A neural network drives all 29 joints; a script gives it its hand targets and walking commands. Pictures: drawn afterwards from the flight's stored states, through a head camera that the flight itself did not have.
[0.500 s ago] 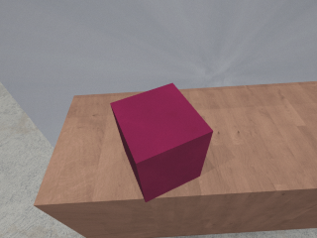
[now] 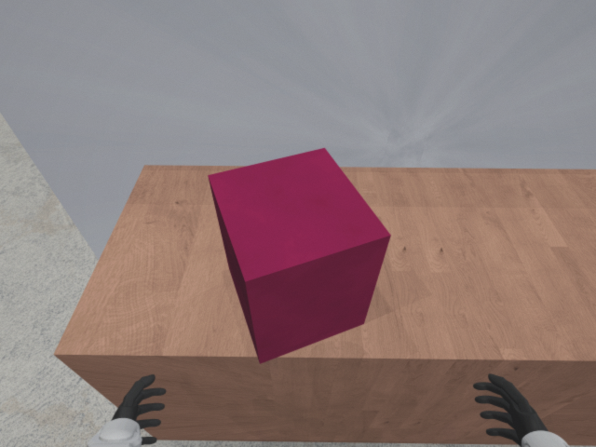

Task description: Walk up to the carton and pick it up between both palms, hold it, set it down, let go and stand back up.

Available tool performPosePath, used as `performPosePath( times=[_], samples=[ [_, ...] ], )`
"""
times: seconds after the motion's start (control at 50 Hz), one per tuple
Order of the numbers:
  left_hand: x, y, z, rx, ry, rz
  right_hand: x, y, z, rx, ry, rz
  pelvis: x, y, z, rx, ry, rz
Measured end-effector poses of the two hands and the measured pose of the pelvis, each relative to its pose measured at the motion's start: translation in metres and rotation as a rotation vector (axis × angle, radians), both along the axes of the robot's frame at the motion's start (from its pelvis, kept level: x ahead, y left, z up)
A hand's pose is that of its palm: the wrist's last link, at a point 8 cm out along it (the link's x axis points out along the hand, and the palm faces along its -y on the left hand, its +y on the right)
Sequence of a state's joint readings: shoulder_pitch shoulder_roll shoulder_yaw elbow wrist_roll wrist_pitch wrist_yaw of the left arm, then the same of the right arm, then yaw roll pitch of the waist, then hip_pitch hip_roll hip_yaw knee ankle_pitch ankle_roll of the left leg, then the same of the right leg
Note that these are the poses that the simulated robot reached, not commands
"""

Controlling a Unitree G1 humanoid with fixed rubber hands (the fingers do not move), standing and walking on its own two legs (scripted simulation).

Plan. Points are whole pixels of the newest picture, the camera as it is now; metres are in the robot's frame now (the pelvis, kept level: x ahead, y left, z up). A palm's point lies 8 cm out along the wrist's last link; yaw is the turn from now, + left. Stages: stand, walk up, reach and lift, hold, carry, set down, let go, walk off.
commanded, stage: reach and lift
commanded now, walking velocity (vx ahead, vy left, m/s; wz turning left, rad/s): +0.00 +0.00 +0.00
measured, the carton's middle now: (292, 255) +0.41 +0.03 -0.01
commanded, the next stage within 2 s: none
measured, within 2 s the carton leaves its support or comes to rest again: neither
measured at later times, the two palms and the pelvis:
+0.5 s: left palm (128, 425) +0.17 +0.25 -0.05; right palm out of the picture +0.14 -0.25 -0.06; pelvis -0.01 +0.01 +0.01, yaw -2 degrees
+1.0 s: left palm (160, 415) +0.17 +0.20 -0.03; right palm (518, 405) +0.18 -0.26 -0.04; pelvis +0.03 +0.00 +0.01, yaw -2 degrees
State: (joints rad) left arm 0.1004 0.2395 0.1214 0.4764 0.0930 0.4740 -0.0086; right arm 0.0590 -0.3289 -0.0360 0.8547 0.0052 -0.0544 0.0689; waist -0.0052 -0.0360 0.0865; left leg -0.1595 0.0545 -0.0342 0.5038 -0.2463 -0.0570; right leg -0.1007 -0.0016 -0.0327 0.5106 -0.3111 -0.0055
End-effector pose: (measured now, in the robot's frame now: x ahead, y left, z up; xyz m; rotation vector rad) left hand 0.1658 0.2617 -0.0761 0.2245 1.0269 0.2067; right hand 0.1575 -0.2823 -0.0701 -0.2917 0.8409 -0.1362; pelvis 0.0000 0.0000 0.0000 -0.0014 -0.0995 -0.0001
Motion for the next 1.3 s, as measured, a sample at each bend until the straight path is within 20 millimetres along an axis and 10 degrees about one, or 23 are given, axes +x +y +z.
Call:
performPosePath(
  times=[0.18,0.38,0.58,1.0,1.3],
  samples=[
    [-0.038,0.009,-0.001,0.038,-0.010,0.066,-0.031,0.009,-0.011,0.060,0.050,0.024,-0.013,-0.009,0.001,0.007,-0.007,0.003],
    [-0.011,-0.013,0.023,0.013,-0.164,0.000,-0.025,0.039,-0.001,0.135,-0.091,0.030,-0.015,-0.001,0.005,0.017,0.013,-0.024],
    [0.004,-0.020,0.029,0.005,-0.262,0.013,-0.014,0.016,0.020,0.118,-0.116,0.018,0.000,0.009,0.010,0.013,0.037,-0.047],
    [0.006,-0.060,0.050,-0.012,-0.466,0.080,0.027,0.017,0.032,0.228,-0.259,0.141,0.026,-0.002,0.010,0.001,0.073,-0.028],
    [-0.010,-0.082,0.056,-0.046,-0.582,0.135,0.014,0.015,0.049,0.243,-0.361,0.191,0.018,-0.025,0.008,0.008,0.082,-0.013]
  ],
)
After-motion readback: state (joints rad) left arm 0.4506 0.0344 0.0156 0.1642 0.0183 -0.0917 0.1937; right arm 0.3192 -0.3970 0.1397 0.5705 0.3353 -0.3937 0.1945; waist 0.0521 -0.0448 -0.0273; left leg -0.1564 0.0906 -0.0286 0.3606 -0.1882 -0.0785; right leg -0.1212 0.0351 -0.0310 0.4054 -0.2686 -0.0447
